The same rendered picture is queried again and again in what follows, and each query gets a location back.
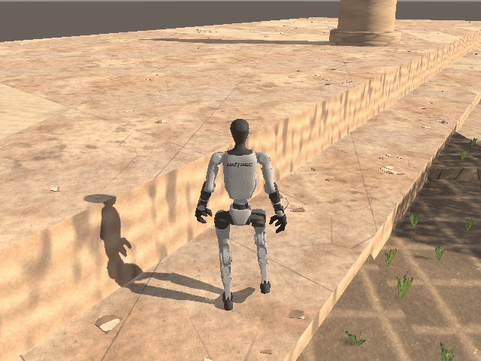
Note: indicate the left robot forearm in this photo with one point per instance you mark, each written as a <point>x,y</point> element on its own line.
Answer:
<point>204,198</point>

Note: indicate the robot right upper arm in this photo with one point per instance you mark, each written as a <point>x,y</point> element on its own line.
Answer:
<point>267,171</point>

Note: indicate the right robot forearm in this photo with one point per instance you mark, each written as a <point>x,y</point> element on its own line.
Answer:
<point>276,202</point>

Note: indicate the robot right hand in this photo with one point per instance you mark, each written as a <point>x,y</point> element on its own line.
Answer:
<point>281,220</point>

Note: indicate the robot head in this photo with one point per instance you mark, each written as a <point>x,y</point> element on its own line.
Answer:
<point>239,130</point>

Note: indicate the right robot shin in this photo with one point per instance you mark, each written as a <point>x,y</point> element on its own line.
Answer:
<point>262,254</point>

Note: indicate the robot left hand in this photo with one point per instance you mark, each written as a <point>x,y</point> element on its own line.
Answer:
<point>198,214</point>

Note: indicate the robot left upper arm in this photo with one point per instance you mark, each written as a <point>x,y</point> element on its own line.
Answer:
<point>212,171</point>

